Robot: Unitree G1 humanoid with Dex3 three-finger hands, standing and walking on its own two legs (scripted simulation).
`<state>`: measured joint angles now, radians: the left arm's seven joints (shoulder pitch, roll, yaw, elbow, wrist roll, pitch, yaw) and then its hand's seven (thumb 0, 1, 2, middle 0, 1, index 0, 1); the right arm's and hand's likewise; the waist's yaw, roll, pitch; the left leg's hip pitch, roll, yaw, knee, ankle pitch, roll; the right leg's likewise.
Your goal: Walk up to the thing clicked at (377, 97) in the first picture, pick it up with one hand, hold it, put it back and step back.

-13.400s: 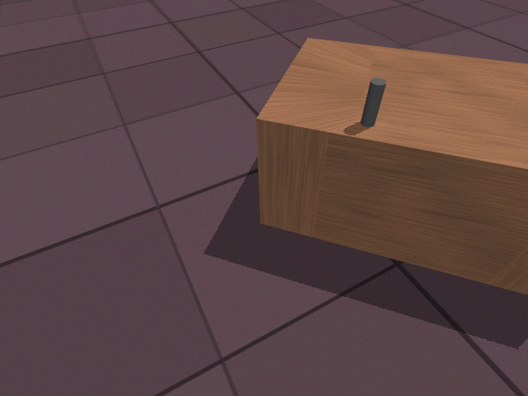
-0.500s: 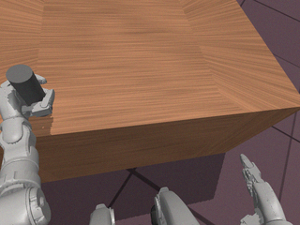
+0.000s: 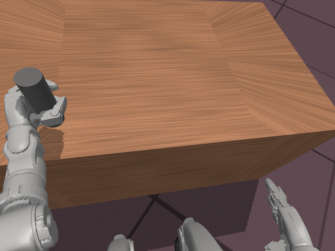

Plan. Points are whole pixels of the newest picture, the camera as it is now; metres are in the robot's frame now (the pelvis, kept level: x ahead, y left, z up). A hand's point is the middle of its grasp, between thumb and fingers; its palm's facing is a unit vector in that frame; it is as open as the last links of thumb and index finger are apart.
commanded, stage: settle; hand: left
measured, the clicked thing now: (43, 101) +0.48 +0.23 +0.05
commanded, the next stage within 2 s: lift in 0.06 s
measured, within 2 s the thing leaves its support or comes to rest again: neither
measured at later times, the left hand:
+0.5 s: hand (52, 100) +0.46 +0.20 +0.08, palm faces +0.18 -0.98 -0.01, open 6.3 cm
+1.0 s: hand (46, 99) +0.41 +0.18 +0.15, palm faces +0.18 -0.98 +0.00, open 6.3 cm
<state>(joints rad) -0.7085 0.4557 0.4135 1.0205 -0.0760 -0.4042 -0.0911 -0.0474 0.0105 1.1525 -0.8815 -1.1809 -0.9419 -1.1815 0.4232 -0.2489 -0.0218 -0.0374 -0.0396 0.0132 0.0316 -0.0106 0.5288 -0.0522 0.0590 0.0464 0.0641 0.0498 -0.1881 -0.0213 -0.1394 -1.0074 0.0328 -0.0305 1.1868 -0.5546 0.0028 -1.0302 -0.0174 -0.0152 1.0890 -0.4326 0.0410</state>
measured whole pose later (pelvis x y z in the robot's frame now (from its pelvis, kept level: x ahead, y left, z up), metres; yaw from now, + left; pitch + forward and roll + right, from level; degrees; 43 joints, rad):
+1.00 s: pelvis +0.02 -0.01 +0.05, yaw +1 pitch +10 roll +0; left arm -0.34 0.24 0.25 0.43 -0.16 -0.10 -0.02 -0.05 -0.02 1.19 -0.91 -1.15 -0.97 -1.15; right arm 0.39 -0.23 -0.10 0.24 0.03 0.04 -0.04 -0.01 0.54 -0.05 0.06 0.05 0.06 0.05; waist -0.04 0.01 -0.13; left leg -0.59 0.02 0.00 0.89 -0.48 -0.01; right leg -0.65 -0.03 0.00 0.86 -0.39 0.03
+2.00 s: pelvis +0.02 -0.01 +0.07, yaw +1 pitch +2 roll -1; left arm -0.15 0.19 0.19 0.05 -0.17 0.14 0.02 -0.05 -0.02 1.19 -0.91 -1.15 -0.97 -1.15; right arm 0.30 -0.21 -0.09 0.52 0.04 -0.11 -0.07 -0.01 0.52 -0.05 0.05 0.05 0.06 0.05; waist -0.01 0.03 -0.07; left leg -0.34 0.01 -0.01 0.70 -0.40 -0.01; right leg -0.39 -0.04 -0.01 0.67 -0.32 0.03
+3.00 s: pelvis +0.03 -0.01 +0.08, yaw +2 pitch +0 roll -1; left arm -0.13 0.18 0.20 -0.03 -0.17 0.19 0.01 -0.05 -0.01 1.19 -0.91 -1.14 -0.97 -1.15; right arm 0.25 -0.21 -0.10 0.61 0.03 -0.17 -0.07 -0.01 0.52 -0.05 0.05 0.05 0.06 0.05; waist 0.00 0.04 -0.05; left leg -0.26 0.01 -0.02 0.61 -0.36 -0.01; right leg -0.30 -0.04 -0.02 0.59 -0.29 0.03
